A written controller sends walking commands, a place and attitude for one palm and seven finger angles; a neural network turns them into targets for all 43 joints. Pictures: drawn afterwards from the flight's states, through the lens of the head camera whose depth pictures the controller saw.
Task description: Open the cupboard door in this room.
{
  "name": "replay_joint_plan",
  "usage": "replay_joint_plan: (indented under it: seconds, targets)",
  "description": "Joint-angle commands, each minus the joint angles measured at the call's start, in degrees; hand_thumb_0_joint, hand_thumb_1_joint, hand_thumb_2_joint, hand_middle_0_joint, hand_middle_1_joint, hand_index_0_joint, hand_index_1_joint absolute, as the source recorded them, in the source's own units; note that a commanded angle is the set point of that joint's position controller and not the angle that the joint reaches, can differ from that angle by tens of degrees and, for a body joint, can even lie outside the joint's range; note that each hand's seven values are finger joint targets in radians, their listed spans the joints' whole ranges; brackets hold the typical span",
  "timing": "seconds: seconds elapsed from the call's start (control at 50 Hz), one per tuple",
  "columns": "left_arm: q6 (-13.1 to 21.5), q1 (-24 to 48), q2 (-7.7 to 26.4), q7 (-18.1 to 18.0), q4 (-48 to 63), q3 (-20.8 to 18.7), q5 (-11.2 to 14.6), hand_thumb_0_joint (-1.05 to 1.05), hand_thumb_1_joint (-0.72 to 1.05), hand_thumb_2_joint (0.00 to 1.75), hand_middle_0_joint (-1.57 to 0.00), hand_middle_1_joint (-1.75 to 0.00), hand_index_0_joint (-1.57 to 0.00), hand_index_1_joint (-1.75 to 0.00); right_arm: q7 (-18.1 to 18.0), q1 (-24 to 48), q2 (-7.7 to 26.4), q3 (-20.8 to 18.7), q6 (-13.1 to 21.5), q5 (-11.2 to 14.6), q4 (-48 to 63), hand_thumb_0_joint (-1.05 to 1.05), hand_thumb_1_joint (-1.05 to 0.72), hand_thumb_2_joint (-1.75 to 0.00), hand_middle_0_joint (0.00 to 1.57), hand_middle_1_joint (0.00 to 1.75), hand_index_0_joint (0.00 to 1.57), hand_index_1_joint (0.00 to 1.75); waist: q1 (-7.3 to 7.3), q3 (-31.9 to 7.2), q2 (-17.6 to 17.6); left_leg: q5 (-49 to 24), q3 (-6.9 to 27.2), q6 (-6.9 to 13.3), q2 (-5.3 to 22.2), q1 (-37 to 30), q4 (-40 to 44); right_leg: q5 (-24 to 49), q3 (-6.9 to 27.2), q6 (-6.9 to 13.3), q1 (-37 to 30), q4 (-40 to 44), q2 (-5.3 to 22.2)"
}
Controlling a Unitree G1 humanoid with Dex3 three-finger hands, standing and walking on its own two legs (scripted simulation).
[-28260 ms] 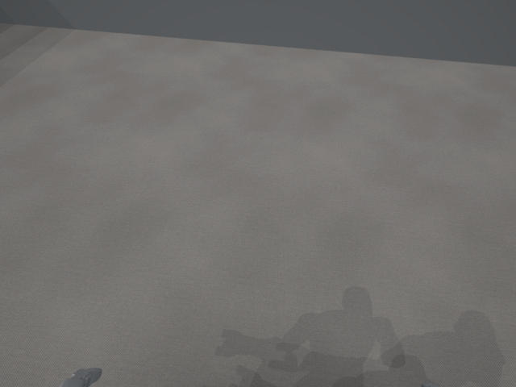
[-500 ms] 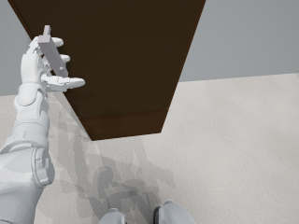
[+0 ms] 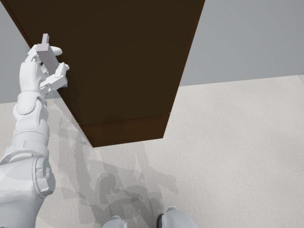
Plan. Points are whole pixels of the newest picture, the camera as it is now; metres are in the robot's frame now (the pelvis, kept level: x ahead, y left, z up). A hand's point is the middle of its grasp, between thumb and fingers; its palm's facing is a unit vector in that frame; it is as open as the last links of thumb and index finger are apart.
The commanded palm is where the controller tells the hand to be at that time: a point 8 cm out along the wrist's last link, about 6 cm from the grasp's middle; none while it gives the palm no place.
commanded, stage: pull the door open along its arc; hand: left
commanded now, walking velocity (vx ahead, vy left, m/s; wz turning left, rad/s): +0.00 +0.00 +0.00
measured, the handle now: (54, 61) +0.54 +0.23 +0.08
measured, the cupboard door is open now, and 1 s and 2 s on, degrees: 0 34 39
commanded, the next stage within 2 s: open thumb and fingers to let go in 1.04 s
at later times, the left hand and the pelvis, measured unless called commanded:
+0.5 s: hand (65, 99) +0.42 +0.18 +0.08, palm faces +0.07 -1.00 +0.01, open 6.4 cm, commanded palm +0.36 +0.23 +0.08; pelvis +0.01 +0.00 +0.01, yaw +0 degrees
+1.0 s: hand (109, 143) +0.30 +0.08 +0.09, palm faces +0.48 -0.88 -0.01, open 6.5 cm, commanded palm +0.22 +0.10 +0.08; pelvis +0.00 -0.03 +0.01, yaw +4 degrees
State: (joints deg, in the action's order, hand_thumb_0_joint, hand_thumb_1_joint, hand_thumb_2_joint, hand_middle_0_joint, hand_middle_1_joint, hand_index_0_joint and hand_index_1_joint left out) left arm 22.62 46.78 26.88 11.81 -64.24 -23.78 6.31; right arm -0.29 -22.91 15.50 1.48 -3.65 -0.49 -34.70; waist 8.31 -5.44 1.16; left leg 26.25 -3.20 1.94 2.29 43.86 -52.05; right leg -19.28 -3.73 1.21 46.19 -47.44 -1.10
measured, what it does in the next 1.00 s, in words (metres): stands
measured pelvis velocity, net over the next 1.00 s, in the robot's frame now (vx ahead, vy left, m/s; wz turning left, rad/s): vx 0.00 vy -0.03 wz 0.07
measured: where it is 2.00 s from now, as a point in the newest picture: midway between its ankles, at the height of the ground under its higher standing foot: outside the picture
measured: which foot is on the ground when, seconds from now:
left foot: down 0.00-1.00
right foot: down 0.00-1.00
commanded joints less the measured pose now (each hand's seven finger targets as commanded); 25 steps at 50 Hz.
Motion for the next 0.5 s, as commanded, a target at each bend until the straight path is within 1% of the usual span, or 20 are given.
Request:
replay_joint_plan:
  seconds: [0.0,0.02,0.04,0.06,0.08,0.1,0.12,0.16,0.22,0.24,0.28,0.3,0.32,0.34,0.38,0.4,0.42,0.44,0.46,0.48]
  targets:
    - [5.1,22.2,15.4,0.3,14.0,-1.7,0.7,0.0,0.9,0.9,-0.4,-1.35,-0.4,-1.35,-0.7,-7.9,9.6,-3.5,1.0,0.2,3.6,0.0,-0.9,-0.9,0.2,0.3,0.2,0.3,-1.42,-26.0,5.1,-25.8,4.2,-0.7,-1.3,-12.4,5.6,21.0,2.5,0.0,-17.9,2.3,-1.2]
    - [5.4,22.7,14.9,0.2,15.0,-1.5,0.9,0.0,0.9,0.9,-0.4,-1.35,-0.4,-1.35,-0.7,-7.9,9.5,-3.5,1.1,0.2,3.7,0.0,-0.9,-0.9,0.2,0.3,0.2,0.3,-1.4,-26.6,6.2,-27.4,4.4,-0.7,-1.3,-13.8,5.4,21.6,2.5,0.1,-17.5,2.2,-1.3]
    - [5.3,20.8,15.4,0.1,14.0,-2.5,1.1,0.0,0.9,0.9,-0.4,-1.35,-0.4,-1.35,-0.6,-7.9,9.5,-3.6,1.0,0.2,3.5,0.0,-0.9,-0.9,0.2,0.3,0.2,0.3,-1.73,-26.6,4.7,-26.7,4.2,-0.7,-1.3,-13.2,5.3,21.5,2.5,-0.1,-17.9,2.4,-1.3]
    - [5.1,20.7,15.7,0.1,13.1,-2.5,1.1,0.0,0.9,0.9,-0.4,-1.35,-0.4,-1.35,-0.8,-7.7,9.6,-3.5,1.0,0.2,3.5,0.0,-0.9,-0.9,0.2,0.3,0.2,0.3,-1.43,-25.3,3.6,-25.2,3.9,-0.6,-1.3,-11.6,5.5,21.3,2.7,-0.2,-18.3,2.5,-1.3]
    - [5.0,24.9,12.5,0.1,13.1,0.7,1.1,0.0,0.9,0.9,-0.4,-1.35,-0.4,-1.35,-0.8,-7.2,9.3,-3.2,1.2,0.3,3.1,0.0,-0.9,-0.9,0.2,0.3,0.2,0.3,0.29,-22.9,4.2,-22.9,3.9,-0.5,-1.4,-11.2,5.6,19.9,2.6,-0.3,-16.5,3.0,-1.2]
    - [5.1,24.0,11.1,0.1,13.3,1.2,1.2,0.0,0.9,0.9,-0.4,-1.35,-0.4,-1.35,-0.7,-7.4,9.2,-3.5,1.3,0.3,3.1,0.0,-0.9,-0.9,0.2,0.3,0.2,0.3,-0.31,-23.3,3.9,-22.5,4.2,-0.6,-1.4,-11.6,5.8,18.8,2.4,-0.1,-16.4,3.0,-1.2]
    - [5.3,22.4,11.2,0.0,13.4,0.7,1.3,0.0,0.9,0.9,-0.4,-1.35,-0.4,-1.35,-0.7,-7.4,9.3,-3.6,1.5,0.2,3.4,0.0,-0.9,-0.9,0.2,0.3,0.2,0.3,-0.71,-24.1,4.3,-23.9,4.3,-0.6,-1.4,-12.8,5.8,19.3,2.3,0.1,-16.5,2.9,-1.3]
    - [5.4,19.6,11.4,-0.1,15.8,0.2,1.6,0.0,0.9,0.9,-0.4,-1.35,-0.4,-1.35,-0.5,-7.2,9.3,-3.7,1.6,0.2,3.6,0.0,-0.9,-0.9,0.2,0.3,0.2,0.3,-1.99,-27.6,6.0,-27.5,4.2,-1.0,-1.3,-14.7,5.5,21.4,2.3,0.1,-17.6,2.2,-1.2]
    - [5.4,14.4,9.8,0.1,19.1,1.0,2.3,0.0,0.9,0.9,-0.4,-1.35,-0.4,-1.35,-0.1,-6.8,9.1,-4.0,1.6,0.4,4.4,0.0,-0.9,-0.9,0.2,0.3,0.2,0.3,-2.95,-28.3,5.0,-32.0,4.5,-1.2,-1.0,-16.5,5.8,23.5,1.9,0.3,-18.8,2.2,-1.3]
    - [5.1,11.7,9.2,0.1,20.1,1.1,2.6,0.0,0.9,0.9,-0.4,-1.35,-0.4,-1.35,0.1,-6.2,8.9,-4.1,1.6,0.7,4.7,0.0,-0.9,-0.9,0.2,0.3,0.2,0.3,-3.49,-28.1,5.1,-32.0,4.1,-1.2,-0.9,-16.5,5.9,23.7,2.1,0.1,-19.0,2.5,-1.3]
    - [4.4,7.1,7.2,0.2,22.7,2.1,3.4,0.0,0.9,0.9,-0.4,-1.35,-0.4,-1.35,0.3,-5.0,8.6,-4.1,1.5,1.1,5.7,0.0,-0.9,-0.9,0.2,0.3,0.2,0.3,-4.07,-26.4,2.7,-30.3,3.6,-1.0,-1.0,-14.9,7.0,23.8,2.0,0.1,-21.1,3.1,-1.3]
    - [3.9,4.1,6.6,0.2,23.8,1.9,3.8,0.0,0.9,0.9,-0.4,-1.35,-0.4,-1.35,0.3,-4.3,8.5,-4.2,1.6,1.3,6.3,0.0,-0.9,-0.9,0.2,0.3,0.2,0.3,-4.72,-25.3,2.6,-29.7,3.2,-0.8,-1.1,-14.2,7.5,24.0,2.0,0.1,-21.9,3.4,-1.2]
    - [3.6,1.7,6.1,0.1,25.5,2.2,4.2,0.0,0.9,0.9,-0.4,-1.35,-0.4,-1.35,0.4,-4.0,8.5,-4.2,1.7,1.3,6.7,0.0,-0.9,-0.9,0.2,0.3,0.2,0.3,-4.85,-25.1,1.7,-30.1,3.2,-0.6,-1.2,-14.1,7.7,24.5,2.1,0.2,-22.9,3.5,-1.2]
    - [3.5,0.2,5.4,-0.1,28.7,2.7,4.4,0.0,0.9,0.9,-0.4,-1.35,-0.4,-1.35,0.4,-3.1,8.2,-4.2,1.8,1.5,7.2,0.0,-0.9,-0.9,0.2,0.3,0.2,0.3,-5.3,-25.5,2.3,-30.0,2.9,-0.7,-1.2,-14.3,8.2,24.9,2.2,0.1,-23.8,3.6,-1.0]
    - [2.5,-5.1,2.7,-0.4,32.2,4.0,5.2,0.0,0.9,0.9,-0.4,-1.35,-0.4,-1.35,0.5,-1.7,7.7,-4.1,2.2,1.8,8.1,0.0,-0.9,-0.9,0.2,0.3,0.2,0.3,-6.06,-23.8,2.5,-29.1,2.4,-0.8,-1.3,-14.1,9.1,24.8,2.0,0.2,-24.8,4.2,-0.9]
    - [2.2,-7.1,1.6,-0.8,34.5,4.6,5.6,0.0,0.9,0.9,-0.4,-1.35,-0.4,-1.35,0.5,-1.1,7.5,-4.2,2.4,1.9,8.3,0.0,-0.9,-0.9,0.2,0.3,0.2,0.3,-6.06,-22.9,1.4,-28.8,2.4,-0.7,-1.3,-14.4,9.4,24.7,1.9,0.2,-24.9,4.5,-0.9]
    - [2.1,-10.2,0.4,-1.1,37.2,5.4,5.9,0.0,0.9,0.9,-0.4,-1.35,-0.4,-1.35,0.6,-0.6,7.4,-4.2,2.8,2.0,9.0,0.0,-0.9,-0.9,0.2,0.3,0.2,0.3,-6.56,-22.9,1.4,-29.2,2.4,-0.7,-1.3,-14.6,9.7,24.6,1.7,0.2,-25.6,4.6,-0.8]
    - [1.6,-12.0,-0.6,-1.6,38.8,6.0,6.0,0.0,0.9,0.9,-0.4,-1.35,-0.4,-1.35,0.7,0.4,7.1,-4.1,3.1,2.1,9.0,0.0,-0.9,-0.9,0.2,0.3,0.2,0.3,-6.62,-21.8,2.4,-28.7,2.2,-0.9,-1.3,-14.8,10.0,24.5,1.7,0.2,-25.4,4.8,-0.7]
    - [0.9,-11.9,-2.6,-8.4,42.7,0.9,8.8,0.0,0.9,0.9,-0.4,-1.35,-0.4,-1.35,0.8,2.4,5.7,-4.2,3.7,2.0,9.3,0.0,-0.9,-0.9,0.2,0.3,0.2,0.3,-9.95,-20.8,0.5,-27.5,2.4,-1.5,-1.6,-13.1,10.7,22.6,0.6,0.2,-25.2,5.4,-0.9]
    - [0.2,-14.4,-7.6,-11.7,44.2,5.6,7.5,0.0,0.9,0.9,-0.4,-1.35,-0.4,-1.35,1.1,3.1,5.6,-4.1,4.5,1.7,9.3,0.0,-0.9,-0.9,0.2,0.3,0.2,0.3,-8.24,-19.3,1.2,-26.0,2.1,-1.7,-1.8,-14.2,11.1,21.5,0.5,0.0,-24.4,5.7,-0.9]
